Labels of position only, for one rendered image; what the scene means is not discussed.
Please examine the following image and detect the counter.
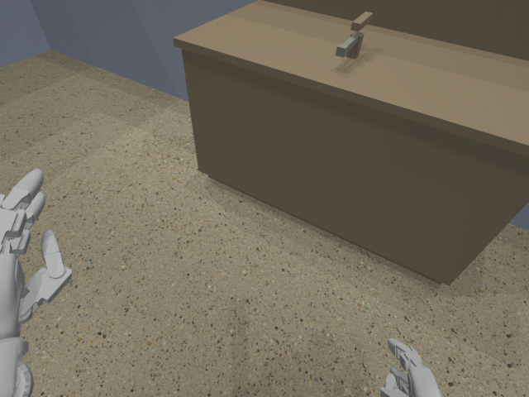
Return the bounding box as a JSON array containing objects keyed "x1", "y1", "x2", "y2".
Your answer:
[{"x1": 173, "y1": 0, "x2": 529, "y2": 286}]

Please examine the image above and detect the tap lever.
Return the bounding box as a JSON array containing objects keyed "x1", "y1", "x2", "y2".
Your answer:
[{"x1": 336, "y1": 33, "x2": 360, "y2": 58}]

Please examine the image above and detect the right robot hand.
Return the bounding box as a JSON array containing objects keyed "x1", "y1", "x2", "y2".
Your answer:
[{"x1": 380, "y1": 338, "x2": 442, "y2": 397}]

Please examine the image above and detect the robot left forearm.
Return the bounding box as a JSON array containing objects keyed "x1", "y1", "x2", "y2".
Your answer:
[{"x1": 0, "y1": 337, "x2": 34, "y2": 397}]

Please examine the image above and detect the left robot hand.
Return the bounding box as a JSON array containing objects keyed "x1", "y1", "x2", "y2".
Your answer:
[{"x1": 0, "y1": 168, "x2": 72, "y2": 339}]

